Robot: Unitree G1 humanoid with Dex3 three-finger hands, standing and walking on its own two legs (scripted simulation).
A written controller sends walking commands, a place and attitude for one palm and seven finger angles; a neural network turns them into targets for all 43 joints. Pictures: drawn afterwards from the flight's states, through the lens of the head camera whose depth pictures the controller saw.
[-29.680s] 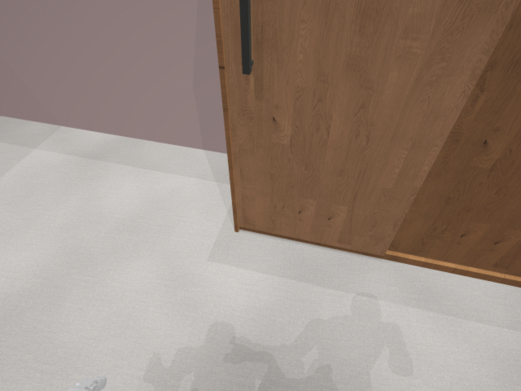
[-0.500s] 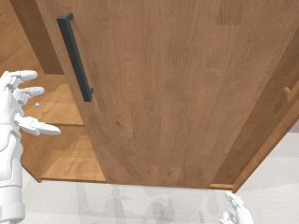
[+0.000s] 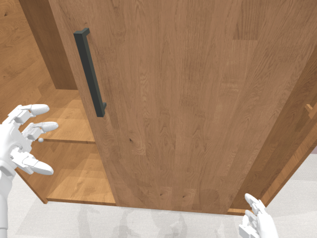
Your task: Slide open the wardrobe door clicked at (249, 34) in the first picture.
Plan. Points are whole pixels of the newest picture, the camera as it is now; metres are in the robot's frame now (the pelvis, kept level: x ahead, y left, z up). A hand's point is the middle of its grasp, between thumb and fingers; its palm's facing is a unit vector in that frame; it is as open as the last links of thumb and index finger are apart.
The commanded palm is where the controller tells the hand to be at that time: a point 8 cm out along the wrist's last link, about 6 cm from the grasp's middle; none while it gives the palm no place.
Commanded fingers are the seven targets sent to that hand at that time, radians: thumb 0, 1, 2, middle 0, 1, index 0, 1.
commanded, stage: draw the hand back to the body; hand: left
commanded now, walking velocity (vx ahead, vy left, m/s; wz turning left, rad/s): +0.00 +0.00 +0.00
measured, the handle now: (94, 76) +0.48 +0.26 +0.20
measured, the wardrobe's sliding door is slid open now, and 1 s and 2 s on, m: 0.47 0.47 0.47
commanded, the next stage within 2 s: step back with the hand held close in 1.16 s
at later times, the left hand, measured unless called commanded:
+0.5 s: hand (41, 150) +0.22 +0.28 +0.17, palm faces +0.48 -0.83 -0.30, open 11.6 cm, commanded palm +0.17 +0.31 +0.18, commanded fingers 0.00 0.43 0.67 -0.22 -0.58 -0.22 -0.58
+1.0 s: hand (41, 161) +0.20 +0.27 +0.17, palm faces +0.48 -0.81 -0.35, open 7.6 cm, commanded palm +0.15 +0.30 +0.18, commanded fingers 0.00 0.90 0.90 -0.20 -0.30 -0.20 -0.30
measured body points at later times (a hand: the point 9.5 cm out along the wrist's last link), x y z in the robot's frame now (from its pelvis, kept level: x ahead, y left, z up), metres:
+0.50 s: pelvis +0.01 +0.01 +0.01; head -0.02 +0.00 +0.46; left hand +0.19 +0.32 +0.19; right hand +0.17 -0.21 -0.08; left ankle +0.03 +0.11 -0.74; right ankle -0.02 -0.11 -0.74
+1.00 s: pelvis +0.01 +0.00 +0.01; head -0.02 -0.02 +0.46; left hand +0.17 +0.31 +0.19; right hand +0.21 -0.21 -0.07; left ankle +0.03 +0.11 -0.74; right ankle -0.02 -0.11 -0.74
